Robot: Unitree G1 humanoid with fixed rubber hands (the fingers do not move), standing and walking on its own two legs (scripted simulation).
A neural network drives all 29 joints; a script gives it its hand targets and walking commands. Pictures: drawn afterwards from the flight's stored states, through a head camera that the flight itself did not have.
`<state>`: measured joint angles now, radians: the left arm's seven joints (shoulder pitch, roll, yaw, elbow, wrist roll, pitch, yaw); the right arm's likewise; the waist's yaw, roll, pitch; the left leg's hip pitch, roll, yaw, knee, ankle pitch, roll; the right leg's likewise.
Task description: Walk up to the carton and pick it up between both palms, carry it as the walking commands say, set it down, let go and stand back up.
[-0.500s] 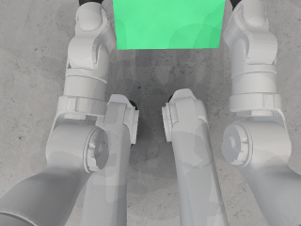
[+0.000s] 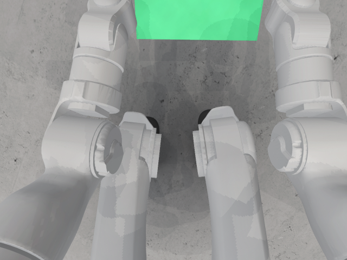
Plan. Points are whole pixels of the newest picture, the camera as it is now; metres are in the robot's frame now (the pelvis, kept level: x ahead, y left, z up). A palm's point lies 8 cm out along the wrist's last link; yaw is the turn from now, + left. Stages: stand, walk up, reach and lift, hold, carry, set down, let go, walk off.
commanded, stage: set down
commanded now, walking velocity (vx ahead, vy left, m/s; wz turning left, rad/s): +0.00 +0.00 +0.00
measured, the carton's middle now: out of the picture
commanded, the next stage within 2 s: none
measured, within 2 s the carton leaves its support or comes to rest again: rests again in 1.20 s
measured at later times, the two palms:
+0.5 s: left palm out of the picture +0.56 +0.09 -0.20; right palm out of the picture +0.55 -0.21 -0.21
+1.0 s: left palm out of the picture +0.57 +0.09 -0.21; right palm out of the picture +0.54 -0.21 -0.23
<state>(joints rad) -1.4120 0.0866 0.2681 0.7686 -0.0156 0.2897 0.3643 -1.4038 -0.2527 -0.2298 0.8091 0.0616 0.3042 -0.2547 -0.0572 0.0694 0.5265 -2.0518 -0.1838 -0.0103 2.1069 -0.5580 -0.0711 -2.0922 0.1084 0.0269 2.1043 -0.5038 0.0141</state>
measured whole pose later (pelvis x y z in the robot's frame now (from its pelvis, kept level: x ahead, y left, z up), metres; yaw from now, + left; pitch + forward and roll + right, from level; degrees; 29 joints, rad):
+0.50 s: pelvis +0.02 +0.00 -0.03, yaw +1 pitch +29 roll +1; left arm -1.46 0.16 0.23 0.97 -0.01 0.23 0.22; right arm -1.47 -0.32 -0.20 1.04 0.07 0.21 -0.12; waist -0.06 0.07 0.52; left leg -2.12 -0.19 -0.01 2.24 -0.63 -0.06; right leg -2.15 0.06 -0.02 2.24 -0.59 -0.01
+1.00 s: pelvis +0.03 +0.00 -0.05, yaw +2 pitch +27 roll +1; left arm -1.47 0.18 0.17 1.08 -0.09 0.19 0.20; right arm -1.42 -0.34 -0.17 1.09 0.10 0.19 -0.09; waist -0.08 0.09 0.52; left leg -2.14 -0.17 0.02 2.32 -0.65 -0.04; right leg -2.16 0.04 -0.02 2.32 -0.62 -0.02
